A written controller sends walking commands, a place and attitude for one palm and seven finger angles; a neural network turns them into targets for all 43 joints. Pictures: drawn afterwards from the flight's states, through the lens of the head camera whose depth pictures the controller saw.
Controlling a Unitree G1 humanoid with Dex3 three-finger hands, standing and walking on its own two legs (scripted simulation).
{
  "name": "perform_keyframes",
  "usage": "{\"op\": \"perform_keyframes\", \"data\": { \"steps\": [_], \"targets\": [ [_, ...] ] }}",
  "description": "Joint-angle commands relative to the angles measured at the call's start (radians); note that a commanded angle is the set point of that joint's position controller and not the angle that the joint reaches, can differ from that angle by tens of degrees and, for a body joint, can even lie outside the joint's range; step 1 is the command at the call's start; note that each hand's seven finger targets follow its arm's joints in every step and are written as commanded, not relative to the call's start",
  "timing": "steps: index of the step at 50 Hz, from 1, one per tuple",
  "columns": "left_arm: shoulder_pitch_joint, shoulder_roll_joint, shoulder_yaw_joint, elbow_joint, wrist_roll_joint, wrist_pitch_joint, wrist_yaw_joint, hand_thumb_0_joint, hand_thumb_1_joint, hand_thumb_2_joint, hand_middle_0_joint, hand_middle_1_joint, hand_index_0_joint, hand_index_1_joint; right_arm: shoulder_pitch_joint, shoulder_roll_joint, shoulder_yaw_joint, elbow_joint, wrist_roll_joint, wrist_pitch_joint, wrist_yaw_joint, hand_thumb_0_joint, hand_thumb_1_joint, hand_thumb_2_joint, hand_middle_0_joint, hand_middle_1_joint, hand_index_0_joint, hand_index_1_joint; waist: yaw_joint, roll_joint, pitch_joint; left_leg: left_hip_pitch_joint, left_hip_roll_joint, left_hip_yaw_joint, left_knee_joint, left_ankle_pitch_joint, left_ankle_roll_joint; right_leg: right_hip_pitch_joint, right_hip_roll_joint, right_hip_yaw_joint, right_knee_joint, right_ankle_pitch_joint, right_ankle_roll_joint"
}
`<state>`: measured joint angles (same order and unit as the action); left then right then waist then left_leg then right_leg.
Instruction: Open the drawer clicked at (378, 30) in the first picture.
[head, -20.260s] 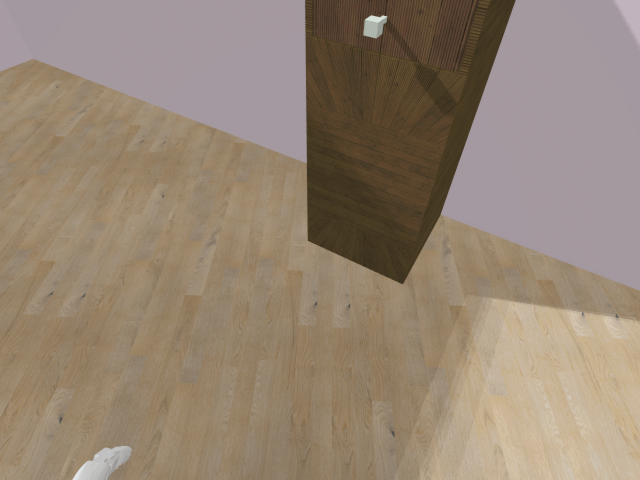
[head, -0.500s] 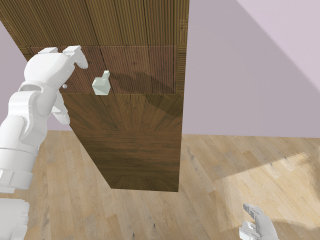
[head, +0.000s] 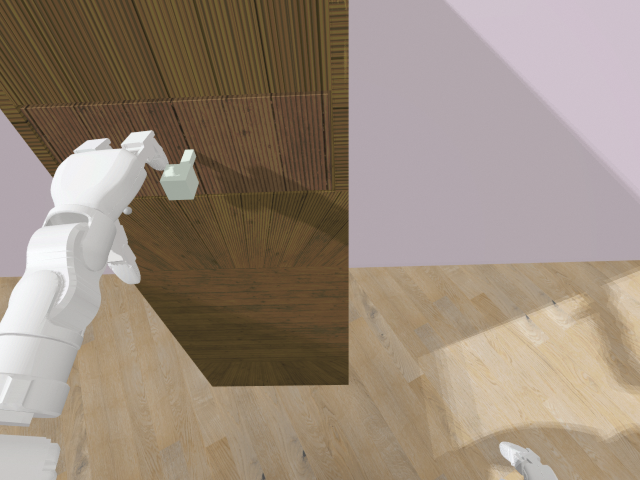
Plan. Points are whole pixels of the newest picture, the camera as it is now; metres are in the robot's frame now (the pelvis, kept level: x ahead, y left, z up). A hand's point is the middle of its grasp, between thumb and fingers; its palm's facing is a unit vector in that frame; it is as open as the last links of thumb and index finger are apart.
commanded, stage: lower the fingers behind the handle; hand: left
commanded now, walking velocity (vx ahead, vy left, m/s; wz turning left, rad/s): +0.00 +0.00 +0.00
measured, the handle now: (183, 172) +0.45 +0.22 +0.15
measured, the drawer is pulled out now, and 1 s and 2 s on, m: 0.00 0.00 0.00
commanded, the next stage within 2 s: close the thumb around the handle in 0.74 s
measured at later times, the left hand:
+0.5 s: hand (134, 230) +0.37 +0.27 +0.13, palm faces +0.01 -0.03 -1.00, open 14.1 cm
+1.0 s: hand (133, 233) +0.37 +0.27 +0.13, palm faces +0.03 -0.04 -1.00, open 13.4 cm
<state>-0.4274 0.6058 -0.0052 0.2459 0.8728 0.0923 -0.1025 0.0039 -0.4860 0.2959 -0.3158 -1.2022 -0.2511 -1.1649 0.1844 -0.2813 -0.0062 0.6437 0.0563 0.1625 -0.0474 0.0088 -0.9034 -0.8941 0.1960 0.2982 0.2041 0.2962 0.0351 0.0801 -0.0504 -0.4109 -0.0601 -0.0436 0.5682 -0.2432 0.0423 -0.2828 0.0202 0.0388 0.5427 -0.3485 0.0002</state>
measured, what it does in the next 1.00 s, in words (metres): stands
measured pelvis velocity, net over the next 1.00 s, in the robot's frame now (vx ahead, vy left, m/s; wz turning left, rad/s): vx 0.00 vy -0.01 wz -0.01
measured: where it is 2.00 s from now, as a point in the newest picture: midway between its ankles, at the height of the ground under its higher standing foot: outside the picture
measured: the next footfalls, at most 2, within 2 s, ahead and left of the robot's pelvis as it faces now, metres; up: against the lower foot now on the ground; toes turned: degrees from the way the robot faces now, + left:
none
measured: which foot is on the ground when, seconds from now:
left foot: down 0.00-1.00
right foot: down 0.00-1.00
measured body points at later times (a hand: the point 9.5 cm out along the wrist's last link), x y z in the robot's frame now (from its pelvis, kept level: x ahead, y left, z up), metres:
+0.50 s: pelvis +0.00 -0.02 +0.00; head +0.03 -0.04 +0.45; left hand +0.36 +0.26 +0.18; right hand +0.17 -0.27 -0.12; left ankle +0.02 +0.09 -0.73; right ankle -0.05 -0.13 -0.73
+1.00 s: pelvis +0.00 -0.01 +0.00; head +0.02 -0.03 +0.45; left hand +0.36 +0.27 +0.18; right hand +0.16 -0.26 -0.12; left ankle +0.02 +0.09 -0.73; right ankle -0.05 -0.13 -0.73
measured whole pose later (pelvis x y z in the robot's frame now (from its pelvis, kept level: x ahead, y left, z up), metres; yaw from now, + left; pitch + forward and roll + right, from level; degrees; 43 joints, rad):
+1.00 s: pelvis +0.00 -0.01 +0.00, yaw +0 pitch +5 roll -1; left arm -0.36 0.60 0.01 0.29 0.89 0.05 -0.06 0.00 -0.38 0.34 -0.32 -1.21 -0.28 -1.19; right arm 0.16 -0.26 -0.01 0.64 0.05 0.16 -0.07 0.01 -0.90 -0.89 0.20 0.30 0.21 0.30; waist 0.03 0.07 -0.06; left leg -0.43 -0.05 -0.04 0.61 -0.27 0.03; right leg -0.30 0.04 0.04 0.59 -0.37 -0.01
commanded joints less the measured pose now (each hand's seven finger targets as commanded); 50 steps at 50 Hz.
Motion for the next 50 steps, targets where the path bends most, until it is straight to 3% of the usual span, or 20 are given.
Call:
{"op": "perform_keyframes", "data": {
  "steps": [1, 5, 8, 11, 14, 17, 19, 20, 29, 34, 36, 42, 44, 50],
  "targets": [
    [-0.357, 0.227, 0.077, -0.131, 0.020, -0.004, 0.029, 0.000, -0.500, 0.300, -0.300, -1.200, -0.300, -1.200, -0.114, -0.118, -0.030, -0.143, -0.003, -0.043, -0.017, 0.000, -0.900, -0.900, 0.200, 0.300, 0.200, 0.300, -0.017, -0.047, -0.289, 0.256, 0.034, 0.005, -0.044, 0.270, -0.005, -0.035, 0.028, -0.063, -0.053, 0.243, -0.038],
    [-0.360, 0.245, 0.088, -0.094, 0.030, -0.010, 0.020, 0.000, -0.500, 0.300, -0.300, -1.200, -0.300, -1.200, -0.113, -0.117, -0.026, -0.141, -0.004, -0.039, -0.025, 0.000, -0.900, -0.900, 0.200, 0.300, 0.200, 0.300, -0.016, -0.063, -0.280, 0.239, 0.029, 0.010, -0.037, 0.263, -0.001, -0.022, 0.027, -0.057, -0.051, 0.266, -0.038],
    [-0.393, 0.248, 0.085, -0.132, 0.028, -0.041, 0.017, 0.000, -0.500, 0.300, -0.300, -1.200, -0.300, -1.200, -0.119, -0.112, -0.026, -0.148, -0.006, -0.041, -0.030, 0.000, -0.900, -0.900, 0.200, 0.300, 0.200, 0.300, -0.019, -0.025, -0.302, 0.254, 0.026, 0.016, -0.022, 0.288, 0.002, -0.017, 0.025, -0.049, -0.046, 0.294, -0.039],
    [-0.320, 0.253, 0.116, -0.158, 0.024, -0.066, 0.028, 0.000, -0.500, 0.300, -0.300, -1.200, -0.300, -1.200, -0.120, -0.103, -0.031, -0.154, -0.013, -0.043, -0.031, 0.000, -0.900, -0.900, 0.200, 0.300, 0.200, 0.300, -0.004, -0.019, -0.324, 0.265, 0.026, 0.021, -0.007, 0.336, 0.005, -0.006, 0.024, -0.046, -0.034, 0.338, -0.036],
    [-0.298, 0.224, 0.099, -0.099, 0.016, -0.070, 0.029, 0.000, -0.500, 0.300, -0.300, -1.200, -0.300, -1.200, -0.115, -0.105, -0.029, -0.145, -0.010, -0.040, -0.031, 0.000, -0.900, -0.900, 0.200, 0.300, 0.200, 0.300, -0.018, -0.042, -0.259, 0.223, 0.026, 0.026, -0.005, 0.294, 0.004, -0.031, 0.026, -0.051, -0.036, 0.331, -0.033],
    [-0.322, 0.233, 0.098, -0.098, 0.015, -0.080, 0.034, 0.000, -0.500, 0.300, -0.300, -1.200, -0.300, -1.200, -0.111, -0.111, -0.033, -0.144, -0.011, -0.037, -0.035, 0.000, -0.900, -0.900, 0.200, 0.300, 0.200, 0.300, -0.024, -0.042, -0.268, 0.218, 0.023, 0.031, -0.001, 0.279, 0.004, -0.028, 0.025, -0.047, -0.039, 0.322, -0.035],
    [-0.346, 0.243, 0.106, -0.138, 0.019, -0.093, 0.044, 0.000, -0.500, 0.300, -0.300, -1.200, -0.300, -1.200, -0.112, -0.105, -0.036, -0.148, -0.013, -0.041, -0.037, 0.000, -0.900, -0.900, 0.200, 0.300, 0.200, 0.300, -0.017, -0.034, -0.315, 0.235, 0.021, 0.029, 0.008, 0.293, 0.008, -0.021, 0.024, -0.042, -0.026, 0.339, -0.033],
    [-0.344, 0.275, 0.135, -0.139, 0.026, -0.097, 0.053, 0.000, -0.500, 0.300, -0.300, -1.200, -0.300, -1.200, -0.116, -0.106, -0.038, -0.145, -0.013, -0.041, -0.039, 0.000, -0.900, -0.900, 0.200, 0.300, 0.200, 0.300, -0.013, -0.026, -0.320, 0.233, 0.021, 0.030, 0.011, 0.297, 0.008, -0.020, 0.024, -0.037, -0.025, 0.347, -0.034],
    [-0.317, 0.261, 0.128, -0.123, 0.010, -0.089, 0.064, 0.000, -0.500, 0.300, -0.300, -1.200, -0.300, -1.200, -0.115, -0.105, -0.039, -0.137, -0.009, -0.037, -0.043, 0.000, -0.900, -0.900, 0.200, 0.300, 0.200, 0.300, -0.018, -0.036, -0.317, 0.218, 0.018, 0.038, 0.020, 0.301, 0.010, -0.014, 0.022, -0.036, -0.019, 0.382, -0.028],
    [-0.309, 0.283, 0.148, -0.122, 0.011, -0.089, 0.066, 0.000, -0.500, 0.300, -0.300, -1.200, -0.300, -1.200, -0.116, -0.107, -0.038, -0.136, -0.010, -0.036, -0.042, 0.000, -0.900, -0.900, 0.200, 0.300, 0.200, 0.300, -0.011, -0.033, -0.315, 0.211, 0.019, 0.037, 0.018, 0.306, 0.009, -0.005, 0.022, -0.035, -0.017, 0.388, -0.030],
    [-0.312, 0.251, 0.122, -0.131, 0.012, -0.088, 0.066, 0.000, -0.500, 0.300, -0.300, -1.200, -0.300, -1.200, -0.121, -0.103, -0.038, -0.140, -0.007, -0.035, -0.039, 0.000, -0.900, -0.900, 0.200, 0.300, 0.200, 0.300, -0.015, -0.030, -0.302, 0.218, 0.023, 0.031, 0.010, 0.293, 0.006, -0.027, 0.025, -0.044, -0.017, 0.346, -0.030],
    [-0.298, 0.269, 0.143, -0.162, 0.010, -0.085, 0.074, 0.000, -0.500, 0.300, -0.300, -1.200, -0.300, -1.200, -0.116, -0.108, -0.041, -0.145, -0.011, -0.040, -0.037, 0.000, -0.900, -0.900, 0.200, 0.300, 0.200, 0.300, -0.009, -0.036, -0.334, 0.232, 0.027, 0.025, 0.011, 0.315, 0.007, -0.010, 0.026, -0.043, -0.018, 0.340, -0.035],
    [-0.291, 0.254, 0.132, -0.155, 0.014, -0.080, 0.076, 0.000, -0.388, 0.348, -0.308, -1.212, -0.308, -1.212, -0.120, -0.104, -0.039, -0.145, -0.010, -0.040, -0.036, 0.000, -0.900, -0.900, 0.200, 0.300, 0.200, 0.300, -0.010, -0.020, -0.308, 0.231, 0.030, 0.023, 0.003, 0.300, 0.004, -0.033, 0.028, -0.048, -0.017, 0.316, -0.034],
    [-0.300, 0.226, 0.107, -0.204, 0.016, -0.069, 0.086, 0.000, -0.052, 0.492, -0.332, -1.248, -0.332, -1.248, -0.123, -0.100, -0.039, -0.151, -0.011, -0.047, -0.032, 0.000, -0.900, -0.900, 0.200, 0.300, 0.200, 0.300, -0.009, -0.005, -0.329, 0.264, 0.035, 0.008, -0.002, 0.324, -0.001, -0.045, 0.031, -0.056, -0.016, 0.289, -0.037]
  ]
}}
